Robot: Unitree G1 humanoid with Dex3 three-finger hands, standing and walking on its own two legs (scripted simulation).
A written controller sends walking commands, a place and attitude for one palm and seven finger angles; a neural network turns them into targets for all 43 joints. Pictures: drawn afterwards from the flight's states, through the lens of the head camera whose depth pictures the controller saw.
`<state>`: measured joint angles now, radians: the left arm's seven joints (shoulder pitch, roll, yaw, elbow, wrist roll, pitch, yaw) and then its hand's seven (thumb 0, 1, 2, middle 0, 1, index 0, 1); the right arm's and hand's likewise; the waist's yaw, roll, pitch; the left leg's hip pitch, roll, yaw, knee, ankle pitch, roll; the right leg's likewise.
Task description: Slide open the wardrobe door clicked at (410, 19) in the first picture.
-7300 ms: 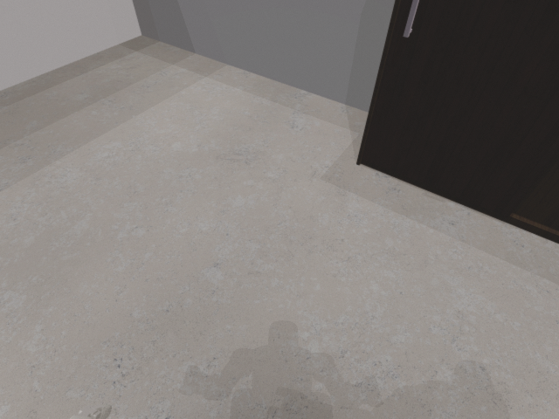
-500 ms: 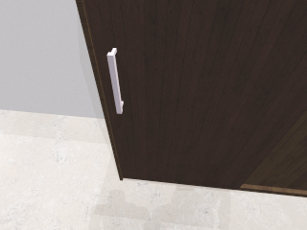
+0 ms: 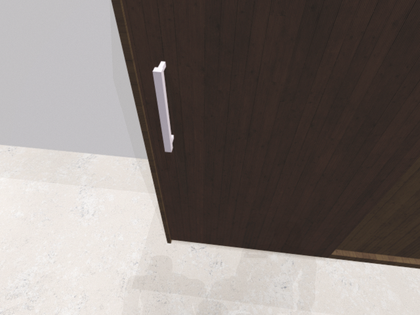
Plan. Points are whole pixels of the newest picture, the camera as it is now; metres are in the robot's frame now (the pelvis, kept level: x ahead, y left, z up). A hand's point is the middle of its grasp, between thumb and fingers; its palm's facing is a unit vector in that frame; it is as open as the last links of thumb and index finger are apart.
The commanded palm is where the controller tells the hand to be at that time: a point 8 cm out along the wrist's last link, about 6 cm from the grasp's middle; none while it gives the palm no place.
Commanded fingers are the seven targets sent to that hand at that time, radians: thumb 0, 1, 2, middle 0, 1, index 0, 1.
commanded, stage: look again from close up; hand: left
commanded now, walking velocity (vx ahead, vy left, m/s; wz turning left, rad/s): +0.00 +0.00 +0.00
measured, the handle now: (165, 110) +0.56 +0.15 +0.08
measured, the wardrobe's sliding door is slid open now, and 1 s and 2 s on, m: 0.00 0.00 0.00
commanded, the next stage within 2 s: shuffle to correct the standing spot in 0.86 s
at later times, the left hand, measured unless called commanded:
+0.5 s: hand out of the picture +0.00 +0.15 -0.17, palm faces +0.06 -0.99 -0.16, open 7.4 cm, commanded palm none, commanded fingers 0.00 0.90 0.90 -0.20 -0.30 -0.20 -0.30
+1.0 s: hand out of the picture +0.01 +0.15 -0.17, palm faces +0.06 -0.99 -0.15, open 7.4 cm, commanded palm none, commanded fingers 0.00 0.90 0.90 -0.20 -0.30 -0.20 -0.30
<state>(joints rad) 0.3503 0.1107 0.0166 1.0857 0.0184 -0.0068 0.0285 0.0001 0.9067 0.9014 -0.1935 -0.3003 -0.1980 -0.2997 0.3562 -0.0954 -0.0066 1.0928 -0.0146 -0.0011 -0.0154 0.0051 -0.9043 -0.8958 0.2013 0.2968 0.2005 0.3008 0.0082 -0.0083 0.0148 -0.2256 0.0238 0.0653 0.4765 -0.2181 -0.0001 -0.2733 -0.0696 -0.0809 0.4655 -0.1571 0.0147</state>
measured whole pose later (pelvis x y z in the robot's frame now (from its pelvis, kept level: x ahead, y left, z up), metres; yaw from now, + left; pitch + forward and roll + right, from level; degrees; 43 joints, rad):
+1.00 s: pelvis +0.02 -0.01 +0.00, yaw +0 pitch -2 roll +0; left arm 0.33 0.11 0.01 1.09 0.02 -0.01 0.03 0.00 0.91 0.90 -0.19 -0.30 -0.20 -0.30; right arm 0.33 -0.10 0.00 1.11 -0.01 -0.01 -0.02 0.01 -0.91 -0.90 0.20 0.30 0.20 0.30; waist 0.01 -0.01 0.04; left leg -0.19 0.03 0.07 0.45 -0.23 -0.01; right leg -0.25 -0.06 -0.08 0.45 -0.18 0.01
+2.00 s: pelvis +0.03 +0.02 -0.01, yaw -1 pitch -3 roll +0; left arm 0.24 0.17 0.00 0.99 0.02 0.01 0.03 0.00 0.92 0.90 -0.20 -0.30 -0.20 -0.30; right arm 0.24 -0.19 -0.02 0.95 -0.02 0.01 -0.01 0.01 -0.91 -0.90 0.20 0.30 0.20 0.30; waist 0.01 0.02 0.01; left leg -0.20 0.00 0.09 0.55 -0.30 0.03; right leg -0.29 -0.05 -0.09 0.55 -0.22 -0.01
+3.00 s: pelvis +0.04 +0.02 +0.00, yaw +0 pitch -1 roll +1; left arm 0.32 0.13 0.00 1.10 0.01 -0.02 0.03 0.01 0.91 0.90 -0.19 -0.30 -0.20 -0.30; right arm 0.31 -0.14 0.00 1.10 -0.01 -0.02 -0.02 0.01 -0.91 -0.90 0.20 0.30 0.20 0.30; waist 0.00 0.01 0.02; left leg -0.19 -0.03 0.06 0.44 -0.24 0.03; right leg -0.28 -0.02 -0.02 0.47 -0.18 -0.01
